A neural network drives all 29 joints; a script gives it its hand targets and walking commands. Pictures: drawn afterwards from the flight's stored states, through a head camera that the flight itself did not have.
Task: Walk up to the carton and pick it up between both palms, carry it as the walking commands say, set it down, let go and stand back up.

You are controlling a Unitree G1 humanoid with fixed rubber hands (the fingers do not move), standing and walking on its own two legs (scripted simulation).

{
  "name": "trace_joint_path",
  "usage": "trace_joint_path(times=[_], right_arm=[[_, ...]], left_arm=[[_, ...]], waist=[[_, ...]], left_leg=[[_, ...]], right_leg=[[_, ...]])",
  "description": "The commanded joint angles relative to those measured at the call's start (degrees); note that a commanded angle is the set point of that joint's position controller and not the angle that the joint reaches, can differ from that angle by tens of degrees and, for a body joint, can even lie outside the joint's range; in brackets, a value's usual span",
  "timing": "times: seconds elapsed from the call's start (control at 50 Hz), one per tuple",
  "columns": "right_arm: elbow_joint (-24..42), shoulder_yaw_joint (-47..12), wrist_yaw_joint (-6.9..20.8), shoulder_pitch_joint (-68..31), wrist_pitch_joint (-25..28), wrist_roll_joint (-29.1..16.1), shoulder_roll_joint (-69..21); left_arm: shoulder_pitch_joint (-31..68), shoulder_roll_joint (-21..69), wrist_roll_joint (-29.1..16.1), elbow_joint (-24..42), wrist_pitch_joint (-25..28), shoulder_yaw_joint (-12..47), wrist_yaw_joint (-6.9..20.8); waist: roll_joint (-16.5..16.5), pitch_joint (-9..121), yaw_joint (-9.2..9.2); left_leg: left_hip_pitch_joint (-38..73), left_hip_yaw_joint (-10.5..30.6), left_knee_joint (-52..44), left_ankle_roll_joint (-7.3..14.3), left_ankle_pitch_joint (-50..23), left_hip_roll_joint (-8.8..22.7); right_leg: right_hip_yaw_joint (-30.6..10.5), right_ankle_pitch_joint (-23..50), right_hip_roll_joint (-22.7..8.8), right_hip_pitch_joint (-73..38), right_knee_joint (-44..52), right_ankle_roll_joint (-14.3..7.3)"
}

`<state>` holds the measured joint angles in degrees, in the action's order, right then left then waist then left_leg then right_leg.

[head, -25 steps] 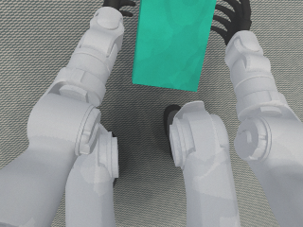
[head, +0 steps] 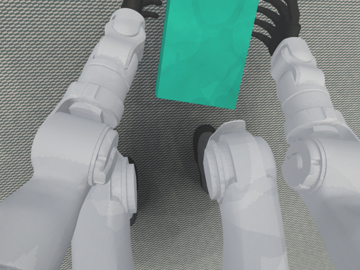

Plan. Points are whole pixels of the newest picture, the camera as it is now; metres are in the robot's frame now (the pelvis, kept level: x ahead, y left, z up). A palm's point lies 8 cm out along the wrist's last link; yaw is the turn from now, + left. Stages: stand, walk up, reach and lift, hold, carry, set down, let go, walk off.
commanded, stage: set down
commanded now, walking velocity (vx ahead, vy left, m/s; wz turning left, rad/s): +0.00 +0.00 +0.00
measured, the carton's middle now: (200, 42) +0.48 -0.14 -0.29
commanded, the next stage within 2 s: none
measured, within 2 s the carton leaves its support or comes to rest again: neither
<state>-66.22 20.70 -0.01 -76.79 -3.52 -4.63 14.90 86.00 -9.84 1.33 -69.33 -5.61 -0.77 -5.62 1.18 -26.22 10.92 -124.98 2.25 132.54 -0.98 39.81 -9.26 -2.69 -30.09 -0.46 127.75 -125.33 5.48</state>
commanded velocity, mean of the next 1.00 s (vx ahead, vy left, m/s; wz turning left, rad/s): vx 0.00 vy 0.00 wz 0.00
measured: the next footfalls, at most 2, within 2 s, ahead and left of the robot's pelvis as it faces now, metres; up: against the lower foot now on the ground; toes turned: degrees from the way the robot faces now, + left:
none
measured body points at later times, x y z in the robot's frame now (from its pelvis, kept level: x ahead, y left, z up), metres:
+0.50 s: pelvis +0.00 +0.00 +0.00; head +0.37 -0.01 +0.24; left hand +0.54 -0.01 -0.21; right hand +0.47 -0.27 -0.19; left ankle +0.09 +0.10 -0.32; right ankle +0.13 -0.15 -0.32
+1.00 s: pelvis -0.01 -0.01 +0.00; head +0.37 -0.02 +0.23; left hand +0.55 +0.01 -0.20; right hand +0.46 -0.30 -0.19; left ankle +0.09 +0.10 -0.32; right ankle +0.13 -0.15 -0.32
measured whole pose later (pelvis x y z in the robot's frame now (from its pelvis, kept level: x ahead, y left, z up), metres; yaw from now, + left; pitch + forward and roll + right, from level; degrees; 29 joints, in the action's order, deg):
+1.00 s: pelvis -0.01 -0.01 +0.00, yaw +0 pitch +32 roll -3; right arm -65.8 14.2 -2.6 -76.7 1.8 -13.4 19.7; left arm 87.4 -17.6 -7.3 -64.8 -4.2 8.7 -5.2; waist 0.0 -29.3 10.1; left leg -125.4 2.9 131.2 -1.4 37.5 -6.3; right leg -0.3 -27.3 -2.0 128.3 -123.8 2.5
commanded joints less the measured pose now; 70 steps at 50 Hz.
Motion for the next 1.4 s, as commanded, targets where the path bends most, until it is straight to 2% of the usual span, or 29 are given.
trace_joint_path(times=[0.0,0.08,0.1,0.24,0.28,0.36,0.38,0.44,0.46,0.48,0.52,0.54,0.58,0.64,0.74,0.84,0.9,0.92,1.06,1.1,1.16,1.18,1.2,1.22,1.3,1.32,1.34,1.36,1.38], right_arm=[[8.4,-10.0,8.9,-28.6,1.2,-0.2,-41.3],[7.1,-10.0,8.8,-27.6,1.6,-1.1,-42.1],[6.7,-8.9,8.6,-28.2,1.8,-0.5,-39.6],[4.6,-7.2,7.9,-25.3,2.1,0.5,-37.3],[4.4,-5.4,6.9,-25.0,2.6,0.3,-32.6],[2.2,-2.5,5.7,-21.7,3.5,0.8,-26.5],[3.6,-3.2,5.7,-22.5,3.4,0.8,-27.2],[2.1,-1.6,3.8,-19.9,4.5,0.4,-20.1],[2.7,-0.1,3.3,-20.0,5.0,0.0,-18.4],[2.7,0.5,2.7,-19.2,5.6,-0.5,-15.1],[2.5,2.0,1.4,-18.7,6.2,-0.3,-9.4],[1.4,1.7,0.9,-17.1,6.5,-0.5,-9.2],[0.0,3.7,-0.6,-13.9,7.4,-1.0,-1.8],[0.2,1.7,-1.4,-11.6,7.9,-2.7,1.4],[0.1,-0.9,-2.0,-11.4,8.6,-5.6,2.8],[3.4,-3.8,-1.9,-12.2,8.5,-7.1,1.6],[8.0,-6.0,-2.3,-14.8,7.9,-8.9,-0.2],[8.3,-5.2,-2.7,-13.3,7.6,-9.0,1.8],[12.8,-5.7,-5.0,-12.8,5.6,-9.5,1.7],[14.4,-4.3,-6.6,-12.2,4.5,-8.5,4.0],[18.1,-5.4,-7.9,-11.5,3.7,-7.6,2.2],[17.3,-4.5,-8.5,-12.4,3.5,-6.9,4.2],[20.3,-5.4,-8.9,-12.2,3.1,-7.4,3.6],[18.9,-3.6,-9.6,-13.0,2.8,-6.1,5.7],[27.8,-5.0,-11.1,-15.1,0.9,-5.4,6.5],[30.6,-5.8,-11.3,-15.8,0.3,-6.9,6.7],[32.5,-5.3,-11.6,-16.2,-0.6,-6.6,7.6],[36.2,-6.8,-11.9,-16.6,-1.4,-7.8,6.5],[32.6,-6.9,-12.2,-15.3,-3.0,-7.4,6.8]], left_arm=[[22.1,37.7,-0.4,7.0,2.4,8.0,8.9],[23.7,35.8,-0.5,7.8,3.0,8.0,8.8],[21.6,36.6,0.4,5.5,2.5,7.4,8.9],[22.3,31.4,-0.3,7.9,3.4,6.4,8.4],[22.6,28.9,-0.7,6.9,3.4,7.6,8.0],[20.3,23.2,0.5,6.2,3.4,6.3,6.6],[20.5,21.0,0.6,7.5,3.5,5.5,6.2],[20.8,16.8,-0.7,7.3,3.7,6.1,5.2],[20.4,13.7,-0.1,8.2,4.0,5.4,4.4],[20.0,11.6,-0.3,6.6,4.0,6.0,3.8],[20.4,7.9,-1.6,7.7,3.8,5.8,3.2],[19.7,7.1,-1.5,7.0,3.8,5.3,3.0],[17.4,0.1,-1.9,7.4,4.2,4.9,1.1],[16.1,-5.9,-2.6,8.7,4.3,2.9,0.3],[15.7,-4.4,-6.5,6.9,3.9,7.9,0.5],[18.5,-2.7,-9.2,11.1,4.0,10.2,1.2],[20.7,-1.4,-10.1,14.4,4.2,11.0,0.9],[20.0,-3.5,-9.7,14.6,3.9,10.4,0.5],[18.3,-6.4,-5.6,16.5,2.9,5.1,-1.0],[20.0,-12.1,-4.5,16.9,2.3,2.8,-2.2],[18.5,-9.2,-5.4,20.7,1.6,2.6,-2.0],[19.7,-10.1,-6.0,18.2,1.1,2.1,-2.2],[18.7,-10.1,-6.2,21.0,0.7,2.4,-2.4],[19.8,-11.3,-6.6,18.6,0.6,1.8,-2.6],[20.9,-11.7,-10.4,23.8,-0.9,2.7,-2.8],[22.2,-12.9,-10.0,27.9,-1.3,1.9,-3.3],[23.5,-14.1,-9.5,28.8,-2.0,1.8,-3.8],[23.2,-14.4,-9.4,31.2,-2.5,0.6,-4.3],[22.0,-14.2,-9.6,27.6,-3.9,0.5,-4.4]], waist=[[10.4,52.8,1.76],[8.5,52.9,2.03],[11.2,51.8,1.58],[9.9,52.0,1.45],[10.0,52.9,3.57],[10.5,52.6,2.36],[10.3,52.9,0.63],[8.7,55.0,3.29],[9.4,54.5,1.66],[11.2,55.6,2.07],[8.3,55.8,4.82],[9.3,55.7,3.56],[11.0,56.3,4.26],[8.6,56.8,2.34],[10.1,58.6,4.72],[10.6,63.2,5.96],[11.4,70.5,4.58],[10.6,70.3,6.32],[11.1,82.2,1.45],[9.2,85.6,2.06],[7.3,85.5,1.47],[6.1,85.3,3.23],[7.0,89.3,1.46],[5.6,87.2,3.4],[2.0,94.0,4.9],[2.2,102.6,3.0],[3.1,105.0,4.3],[2.8,109.4,1.99],[1.4,105.5,1.59]], left_leg=[[16.6,-0.8,-15.9,2.3,-21.7,-0.9],[16.6,-0.6,-16.2,2.5,-20.0,-0.7],[16.4,-0.1,-16.5,2.2,-20.1,-0.5],[15.6,-1.1,-15.8,1.8,-19.8,-0.5],[17.4,-0.2,-15.6,1.6,-19.8,0.4],[17.6,0.0,-16.5,1.2,-20.0,0.9],[17.7,-0.8,-16.5,1.2,-20.6,0.9],[16.4,-0.6,-15.1,0.6,-19.7,1.3],[17.0,0.1,-16.7,0.7,-20.0,1.4],[19.5,0.0,-16.6,0.4,-20.5,1.9],[18.3,1.3,-16.2,0.4,-19.8,2.4],[17.4,0.1,-16.2,0.1,-19.7,2.2],[21.0,0.9,-16.7,-0.3,-21.7,2.9],[17.9,0.5,-15.6,-0.6,-19.8,3.3],[22.3,1.5,-16.5,-0.2,-20.3,4.5],[24.9,1.3,-15.3,-0.6,-23.0,4.8],[28.2,0.1,-14.7,-0.4,-23.9,4.5],[29.5,0.4,-14.6,-0.3,-23.4,4.8],[34.1,-2.1,-16.4,-0.2,-21.1,4.0],[34.7,-3.1,-16.0,0.0,-19.5,4.2],[32.6,-3.8,-18.3,-0.1,-17.5,3.3],[32.0,-3.5,-18.7,0.3,-14.4,3.4],[35.0,-4.0,-19.3,0.1,-16.2,3.3],[32.3,-4.0,-19.4,0.1,-13.9,3.1],[33.7,-4.1,-22.1,1.1,-12.2,2.3],[39.4,-4.5,-22.6,1.0,-15.1,2.1],[40.3,-4.4,-23.2,1.0,-14.0,2.3],[41.9,-5.3,-23.5,1.0,-15.0,1.8],[39.4,-5.4,-24.7,1.3,-11.8,1.6]], right_leg=[[5.3,25.5,5.5,-20.1,5.8,-3.7],[5.8,24.4,5.3,-20.2,5.5,-3.4],[5.8,24.1,5.2,-19.2,5.5,-3.6],[5.3,24.4,5.0,-20.2,6.1,-3.5],[5.9,23.7,4.6,-19.3,5.2,-3.0],[5.7,24.4,4.1,-19.9,5.5,-2.9],[5.1,24.4,4.3,-19.8,6.1,-3.0],[4.6,24.9,3.7,-23.0,6.3,-2.9],[5.2,25.0,3.8,-21.5,5.8,-2.5],[5.0,24.8,3.7,-20.7,6.3,-2.6],[5.3,25.2,3.2,-22.5,5.6,-2.4],[4.8,25.5,3.1,-24.5,7.0,-2.7],[5.4,26.2,3.0,-22.3,6.5,-2.7],[3.6,25.4,2.3,-24.3,7.2,-3.1],[4.9,25.3,1.5,-23.3,7.8,-3.2],[4.6,28.4,1.2,-27.3,7.8,-3.7],[4.1,29.4,1.7,-31.2,8.6,-3.8],[4.8,29.2,2.0,-31.7,8.8,-3.7],[5.2,28.0,3.3,-40.6,11.2,-3.0],[5.1,27.1,3.1,-44.2,12.5,-2.5],[5.2,26.4,4.2,-48.6,14.9,-3.1],[6.2,23.3,3.8,-48.2,15.7,-2.9],[5.8,24.6,4.2,-51.0,16.0,-2.8],[6.3,22.7,4.1,-49.6,16.5,-2.8],[7.3,23.1,4.4,-56.8,18.5,-2.8],[7.3,25.6,4.6,-61.8,18.8,-2.6],[8.0,25.2,4.6,-61.0,19.0,-2.9],[7.3,25.6,4.9,-63.7,20.0,-2.8],[7.5,22.9,4.8,-63.8,21.0,-2.7]])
